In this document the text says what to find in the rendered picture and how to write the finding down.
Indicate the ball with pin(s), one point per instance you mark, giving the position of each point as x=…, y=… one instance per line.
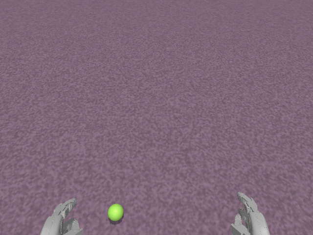
x=115, y=212

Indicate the left robot hand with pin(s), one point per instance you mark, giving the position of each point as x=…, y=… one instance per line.
x=54, y=225

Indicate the right robot hand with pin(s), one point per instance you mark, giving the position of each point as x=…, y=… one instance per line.
x=255, y=221

